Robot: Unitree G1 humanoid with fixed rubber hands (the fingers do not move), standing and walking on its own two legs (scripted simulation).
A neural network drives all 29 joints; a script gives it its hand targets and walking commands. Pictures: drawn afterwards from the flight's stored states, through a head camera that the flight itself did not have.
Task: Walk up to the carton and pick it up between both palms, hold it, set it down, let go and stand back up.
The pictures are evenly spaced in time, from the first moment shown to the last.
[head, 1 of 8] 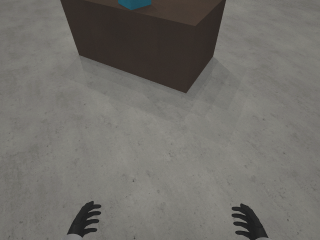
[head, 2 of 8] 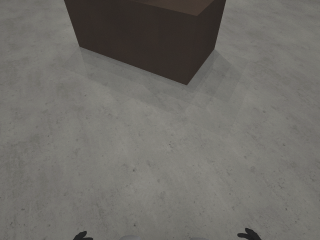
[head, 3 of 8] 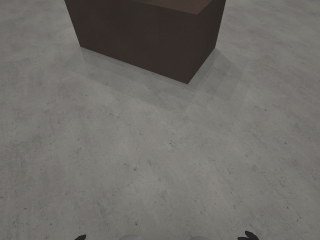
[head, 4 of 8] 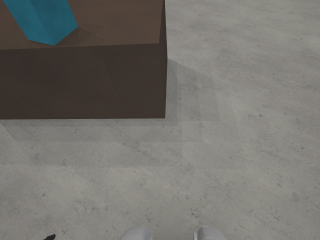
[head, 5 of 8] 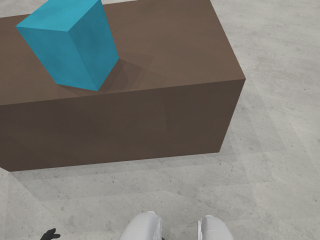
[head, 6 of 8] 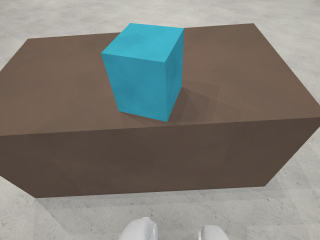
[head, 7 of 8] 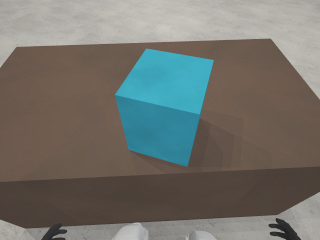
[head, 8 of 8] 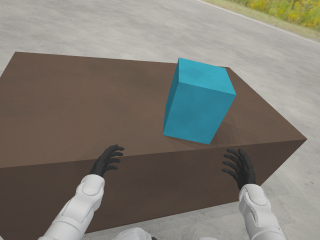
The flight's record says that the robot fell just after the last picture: yes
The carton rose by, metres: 0.00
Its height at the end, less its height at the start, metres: +0.00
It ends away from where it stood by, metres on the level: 0.00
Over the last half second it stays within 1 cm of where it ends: yes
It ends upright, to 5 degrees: yes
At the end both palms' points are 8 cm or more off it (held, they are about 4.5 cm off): yes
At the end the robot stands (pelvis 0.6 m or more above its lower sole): yes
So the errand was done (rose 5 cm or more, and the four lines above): no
